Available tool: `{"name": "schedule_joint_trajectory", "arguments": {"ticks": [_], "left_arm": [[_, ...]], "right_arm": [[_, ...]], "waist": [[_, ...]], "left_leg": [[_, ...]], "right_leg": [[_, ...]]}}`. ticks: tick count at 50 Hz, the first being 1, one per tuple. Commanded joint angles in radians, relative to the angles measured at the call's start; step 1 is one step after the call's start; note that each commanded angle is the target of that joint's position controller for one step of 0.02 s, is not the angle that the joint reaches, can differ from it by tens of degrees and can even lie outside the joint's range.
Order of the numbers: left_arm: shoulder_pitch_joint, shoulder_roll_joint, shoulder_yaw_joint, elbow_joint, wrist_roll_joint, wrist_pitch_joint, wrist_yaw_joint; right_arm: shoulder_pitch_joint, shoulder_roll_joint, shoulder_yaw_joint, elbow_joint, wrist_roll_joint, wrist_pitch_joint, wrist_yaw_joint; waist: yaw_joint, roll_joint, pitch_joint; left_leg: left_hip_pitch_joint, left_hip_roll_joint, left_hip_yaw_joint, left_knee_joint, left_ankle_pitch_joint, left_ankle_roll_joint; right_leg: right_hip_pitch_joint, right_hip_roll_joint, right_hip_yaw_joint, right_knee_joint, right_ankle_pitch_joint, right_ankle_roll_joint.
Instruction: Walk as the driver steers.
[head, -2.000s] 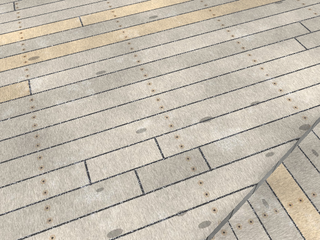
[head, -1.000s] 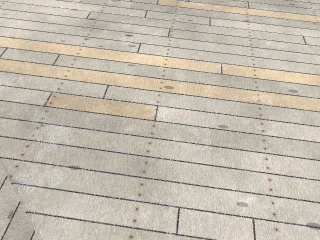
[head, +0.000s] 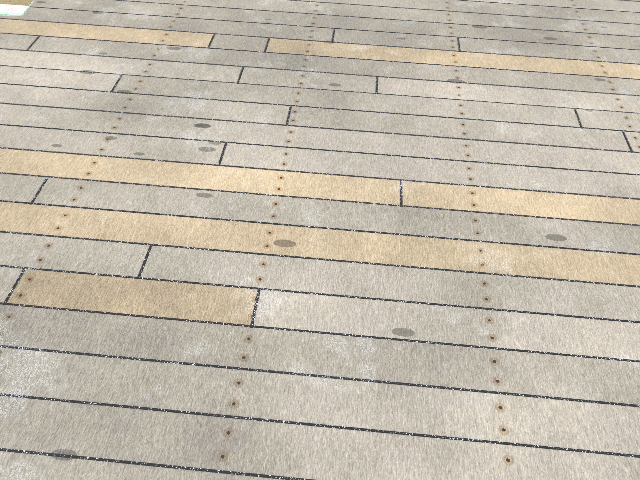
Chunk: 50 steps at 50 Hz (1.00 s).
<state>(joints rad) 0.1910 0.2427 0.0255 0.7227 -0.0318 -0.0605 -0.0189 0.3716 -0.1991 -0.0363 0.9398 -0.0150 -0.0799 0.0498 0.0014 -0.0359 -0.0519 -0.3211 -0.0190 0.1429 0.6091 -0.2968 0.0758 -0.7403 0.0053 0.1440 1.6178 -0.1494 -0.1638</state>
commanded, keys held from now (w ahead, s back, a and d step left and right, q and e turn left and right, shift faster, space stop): w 0.80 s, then w+e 0.14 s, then e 0.06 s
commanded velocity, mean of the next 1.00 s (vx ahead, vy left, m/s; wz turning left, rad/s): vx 0.49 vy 0.00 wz -0.04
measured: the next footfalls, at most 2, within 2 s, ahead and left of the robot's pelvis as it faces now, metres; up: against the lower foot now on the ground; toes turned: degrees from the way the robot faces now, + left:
right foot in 0.38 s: +0.40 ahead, -0.14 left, +0.00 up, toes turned -1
left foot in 0.92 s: +0.70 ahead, +0.11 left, +0.00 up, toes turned +1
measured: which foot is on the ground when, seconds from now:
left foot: down 0.00-0.40, up 0.42-0.90, down 0.92-1.00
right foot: up 0.00-0.36, down 0.38-0.92, up 0.94-1.00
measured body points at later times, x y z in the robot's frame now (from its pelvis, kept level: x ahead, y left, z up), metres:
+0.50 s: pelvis +0.29 -0.05 +0.01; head +0.32 -0.05 +0.46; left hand +0.44 +0.20 -0.10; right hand +0.32 -0.32 -0.13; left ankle +0.14 +0.09 -0.61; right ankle +0.36 -0.14 -0.72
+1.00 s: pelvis +0.57 +0.01 +0.00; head +0.61 +0.02 +0.45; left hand +0.59 +0.27 -0.14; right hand +0.76 -0.24 -0.09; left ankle +0.66 +0.10 -0.72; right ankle +0.41 -0.13 -0.64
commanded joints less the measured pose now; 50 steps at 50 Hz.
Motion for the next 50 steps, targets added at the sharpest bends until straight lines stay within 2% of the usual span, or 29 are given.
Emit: {"name": "schedule_joint_trajectory", "arguments": {"ticks": [1, 2, 4, 8, 12, 14, 16, 17, 18, 19, 20, 21, 22, 23, 24, 26, 28, 31, 35, 38, 41, 43, 44, 45, 46, 47, 48, 49, 50], "left_arm": [[0.09, -0.016, -0.027, -0.041, 0.023, 0.013, 0.002], [0.053, 0.008, -0.023, -0.054, 0.037, 0.007, 0.001], [-0.027, 0.028, -0.017, -0.071, 0.042, -0.005, 0.004], [-0.236, 0.008, -0.018, -0.114, 0.004, -0.014, -0.006], [-0.342, 0.002, -0.011, -0.142, 0.004, -0.025, -0.029], [-0.364, 0.002, -0.01, -0.153, 0.001, -0.033, -0.043], [-0.318, 0.031, 0.003, -0.15, 0.006, -0.041, -0.053], [-0.255, 0.06, 0.016, -0.136, 0.013, -0.042, -0.05], [-0.109, 0.098, 0.039, -0.093, 0.019, -0.04, -0.043], [0.082, 0.155, 0.064, -0.045, 0.025, -0.037, -0.027], [0.241, 0.258, 0.089, -0.021, 0.059, -0.032, -0.013], [0.253, 0.212, 0.076, -0.01, 0.044, -0.028, -0.006], [0.191, 0.142, 0.056, -0.013, 0.041, -0.022, 0.0], [0.117, 0.108, 0.045, -0.021, 0.034, -0.021, 0.004], [0.065, 0.083, 0.038, -0.019, 0.034, -0.026, -0.002], [0.028, 0.045, 0.028, -0.015, 0.045, -0.04, -0.013], [0.041, 0.074, 0.038, 0.004, 0.04, -0.053, -0.017], [0.087, 0.109, 0.049, 0.032, 0.039, -0.054, -0.004], [0.155, 0.133, 0.054, 0.058, 0.028, -0.044, 0.014], [0.215, 0.152, 0.062, 0.089, 0.017, -0.035, 0.019], [0.244, 0.151, 0.068, 0.114, 0.011, -0.018, 0.025], [0.232, 0.162, 0.074, 0.119, 0.011, -0.007, 0.03], [0.208, 0.173, 0.077, 0.114, 0.012, -0.003, 0.032], [0.194, 0.16, 0.071, 0.108, 0.017, 0.001, 0.033], [0.188, 0.115, 0.053, 0.078, 0.033, 0.0, 0.035], [0.334, -0.011, 0.016, 0.07, 0.026, -0.018, 0.029], [0.303, 0.081, 0.039, 0.093, 0.007, -0.031, 0.029], [0.213, 0.14, 0.058, 0.064, -0.007, -0.032, 0.034], [0.16, 0.14, 0.061, 0.048, 0.002, -0.027, 0.042]], "right_arm": [[-0.111, -0.009, 0.02, -0.042, 0.003, -0.046, 0.0], [-0.094, -0.032, 0.019, -0.032, 0.008, -0.051, -0.011], [-0.037, -0.073, 0.012, -0.016, 0.012, -0.054, -0.036], [0.106, -0.119, 0.001, 0.007, 0.022, -0.042, -0.061], [0.15, -0.131, -0.005, 0.017, 0.025, -0.013, -0.055], [0.152, -0.136, -0.01, 0.021, 0.025, -0.003, -0.055], [0.125, -0.161, -0.019, 0.015, 0.022, 0.002, -0.054], [0.116, -0.18, -0.026, 0.013, 0.023, 0.006, -0.056], [0.086, -0.19, -0.029, 0.003, 0.021, 0.013, -0.058], [0.058, -0.182, -0.026, -0.018, 0.017, 0.01, -0.059], [0.121, -0.08, 0.004, -0.06, 0.013, -0.008, -0.051], [0.141, -0.062, 0.016, -0.044, 0.013, -0.036, -0.042], [0.046, -0.158, -0.018, -0.072, 0.047, -0.053, -0.035], [-0.043, -0.167, -0.019, -0.104, 0.057, -0.06, -0.037], [-0.088, -0.151, -0.02, -0.116, 0.046, -0.058, -0.043], [-0.055, -0.12, -0.026, -0.116, 0.035, -0.032, -0.047], [-0.043, -0.091, -0.024, -0.116, 0.031, -0.009, -0.049], [-0.153, -0.094, -0.024, -0.155, 0.014, 0.004, -0.055], [-0.327, -0.077, -0.013, -0.199, 0.02, -0.01, -0.041], [-0.427, -0.085, -0.011, -0.23, 0.03, -0.015, -0.029], [-0.486, -0.102, -0.016, -0.267, 0.032, -0.022, -0.012], [-0.447, -0.126, -0.026, -0.268, 0.029, -0.031, -0.006], [-0.377, -0.15, -0.039, -0.252, 0.026, -0.036, -0.008], [-0.222, -0.196, -0.064, -0.206, 0.021, -0.038, -0.016], [-0.022, -0.272, -0.086, -0.171, 0.002, -0.039, -0.028], [0.046, -0.337, -0.1, -0.153, -0.001, -0.035, -0.029], [0.044, -0.243, -0.077, -0.165, 0.001, -0.031, -0.033], [-0.042, -0.197, -0.061, -0.179, 0.003, -0.031, -0.041], [-0.122, -0.166, -0.05, -0.191, 0.001, -0.031, -0.043]], "waist": [[0.097, 0.067, 0.115], [0.088, 0.085, 0.114], [0.048, 0.092, 0.074], [-0.071, 0.082, 0.091], [-0.114, 0.095, 0.14], [-0.111, 0.108, 0.159], [-0.069, 0.138, 0.13], [-0.031, 0.161, 0.082], [0.05, 0.161, -0.001], [0.13, 0.154, -0.12], [0.134, -0.058, -0.315], [0.118, -0.177, -0.431], [0.116, -0.131, -0.291], [0.084, -0.077, -0.164], [0.046, 0.0, -0.084], [-0.019, -0.022, -0.026], [-0.043, -0.018, 0.007], [-0.032, -0.006, 0.064], [0.025, -0.009, 0.083], [0.063, -0.015, 0.103], [0.067, -0.023, 0.119], [0.033, -0.04, 0.095], [-0.012, -0.053, 0.055], [-0.083, -0.042, -0.039], [-0.151, 0.046, -0.204], [-0.092, 0.312, -0.347], [-0.126, 0.268, -0.363], [-0.114, 0.209, -0.216], [-0.075, 0.133, -0.146]], "left_leg": [[-0.143, 0.146, -0.161, -0.408, 0.204, 0.082], [-0.127, 0.138, -0.138, -0.437, 0.26, 0.092], [-0.023, 0.143, -0.14, -0.464, 0.323, 0.101], [0.272, 0.226, -0.21, -0.49, 0.319, 0.093], [0.445, 0.275, -0.208, -0.459, 0.318, 0.107], [0.469, 0.287, -0.194, -0.431, 0.386, 0.107], [0.467, 0.282, -0.172, -0.35, 0.654, 0.093], [0.473, 0.277, -0.166, -0.27, 0.83, 0.082], [0.445, 0.241, -0.131, -0.111, 0.96, 0.061], [0.248, 0.208, -0.115, 0.104, 0.871, 0.033], [-0.179, 0.065, -0.082, 0.513, 0.463, -0.033], [-0.333, -0.044, -0.237, 0.731, -0.233, -0.045], [-0.427, 0.026, -0.293, 0.813, -0.199, -0.03], [-0.434, 0.077, -0.255, 0.79, -0.111, -0.022], [-0.41, 0.111, -0.226, 0.728, -0.044, -0.023], [-0.316, 0.155, -0.228, 0.642, 0.037, -0.027], [-0.318, 0.165, -0.213, 0.599, 0.061, -0.045], [-0.398, 0.178, -0.202, 0.451, 0.18, -0.073], [-0.348, 0.139, -0.163, 0.136, 0.388, -0.072], [-0.356, 0.115, -0.155, 0.017, 0.41, -0.068], [-0.373, 0.1, -0.168, -0.056, 0.331, -0.038], [-0.285, 0.074, -0.161, -0.097, 0.251, -0.016], [-0.172, 0.043, -0.137, -0.12, 0.221, -0.002], [0.049, 0.029, -0.123, -0.129, 0.235, 0.024], [0.388, 0.196, -0.29, -0.077, 0.282, 0.085], [0.751, 0.439, -0.737, -0.159, 0.127, 0.233], [0.719, 0.441, -0.846, -0.245, 0.13, 0.226], [0.585, 0.42, -0.661, -0.24, 0.299, 0.183], [0.436, 0.39, -0.515, -0.239, 0.503, 0.163]], "right_leg": [[-0.035, -0.043, -0.013, -0.215, 0.131, 0.033], [-0.025, -0.055, -0.049, -0.315, 0.177, 0.063], [-0.017, -0.09, -0.119, -0.5, 0.267, 0.105], [-0.09, -0.106, -0.139, -0.839, 0.275, 0.147], [-0.116, -0.092, -0.157, -1.008, 0.201, 0.135], [-0.066, -0.077, -0.173, -1.061, 0.149, 0.114], [0.077, -0.033, -0.202, -1.1, 0.083, 0.077], [0.184, 0.001, -0.224, -1.113, 0.06, 0.056], [0.37, 0.036, -0.253, -1.149, 0.082, 0.025], [0.695, -0.032, -0.177, -1.096, 0.126, -0.022], [1.154, -0.317, 0.254, -1.094, 0.025, -0.172], [1.219, -0.441, 0.617, -1.277, -0.023, -0.242], [1.112, -0.386, 0.482, -1.296, -0.026, -0.182], [0.94, -0.346, 0.307, -1.311, 0.053, -0.138], [0.791, -0.298, 0.199, -1.35, 0.137, -0.112], [0.63, -0.232, 0.088, -1.417, 0.173, -0.084], [0.561, -0.223, 0.043, -1.457, 0.209, -0.099], [0.527, -0.208, -0.021, -1.487, 0.259, -0.095], [0.553, -0.17, -0.092, -1.497, 0.239, -0.05], [0.652, -0.203, -0.083, -1.477, 0.191, -0.043], [0.758, -0.253, -0.051, -1.419, 0.211, -0.031], [0.785, -0.262, -0.026, -1.357, 0.298, -0.014], [0.775, -0.244, -0.033, -1.278, 0.428, -0.001], [0.72, -0.188, -0.066, -1.109, 0.51, 0.025], [0.508, -0.12, -0.111, -0.807, 0.285, 0.065], [0.092, 0.045, -0.13, -0.446, -0.333, 0.137], [0.004, 0.028, 0.01, -0.304, -0.426, 0.143], [-0.041, -0.01, 0.003, -0.265, -0.36, 0.151], [0.0, -0.056, -0.029, -0.291, -0.296, 0.161]]}}
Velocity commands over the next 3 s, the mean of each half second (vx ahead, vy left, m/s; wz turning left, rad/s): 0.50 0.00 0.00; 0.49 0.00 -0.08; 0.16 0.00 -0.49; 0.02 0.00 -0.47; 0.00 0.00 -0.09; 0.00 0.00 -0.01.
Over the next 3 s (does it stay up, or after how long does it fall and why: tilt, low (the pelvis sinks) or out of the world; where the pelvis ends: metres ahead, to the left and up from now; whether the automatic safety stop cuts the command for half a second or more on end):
stays up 0.72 -0.02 0.01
